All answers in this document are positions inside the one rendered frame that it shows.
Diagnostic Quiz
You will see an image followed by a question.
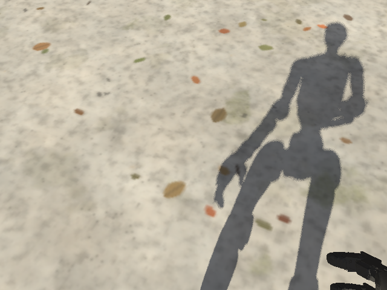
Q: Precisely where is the right robot hand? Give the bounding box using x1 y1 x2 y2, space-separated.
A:
327 251 387 290

